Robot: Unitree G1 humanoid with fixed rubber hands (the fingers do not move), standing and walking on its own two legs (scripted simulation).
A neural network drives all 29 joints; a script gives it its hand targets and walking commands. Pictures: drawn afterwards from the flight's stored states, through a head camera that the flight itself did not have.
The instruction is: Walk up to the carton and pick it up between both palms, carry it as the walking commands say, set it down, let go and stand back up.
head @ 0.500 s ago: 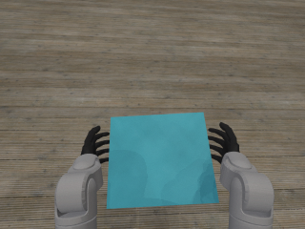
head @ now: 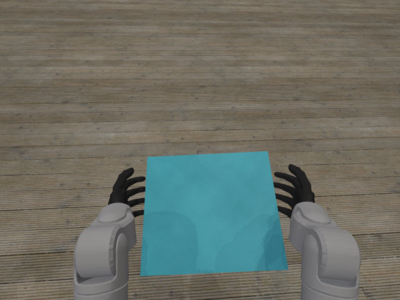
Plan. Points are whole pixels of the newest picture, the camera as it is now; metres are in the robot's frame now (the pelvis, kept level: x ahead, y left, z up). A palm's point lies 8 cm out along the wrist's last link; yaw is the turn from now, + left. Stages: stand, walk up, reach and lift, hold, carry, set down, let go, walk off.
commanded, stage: carry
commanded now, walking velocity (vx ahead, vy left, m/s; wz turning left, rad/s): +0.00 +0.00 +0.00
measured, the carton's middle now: (210, 216) +0.29 -0.01 +0.02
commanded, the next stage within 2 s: hold in 0.98 s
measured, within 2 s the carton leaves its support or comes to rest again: neither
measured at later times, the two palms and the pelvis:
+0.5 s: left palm (129, 209) +0.26 +0.14 +0.08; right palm (299, 206) +0.27 -0.16 +0.10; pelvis +0.00 -0.01 +0.00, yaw +0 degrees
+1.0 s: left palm (129, 210) +0.27 +0.15 +0.07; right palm (295, 206) +0.27 -0.16 +0.09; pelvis +0.00 -0.01 +0.00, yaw +0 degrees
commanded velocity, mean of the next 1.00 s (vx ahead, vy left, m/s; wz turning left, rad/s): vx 0.00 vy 0.00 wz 0.00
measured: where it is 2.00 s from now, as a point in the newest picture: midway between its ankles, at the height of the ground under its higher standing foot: outside the picture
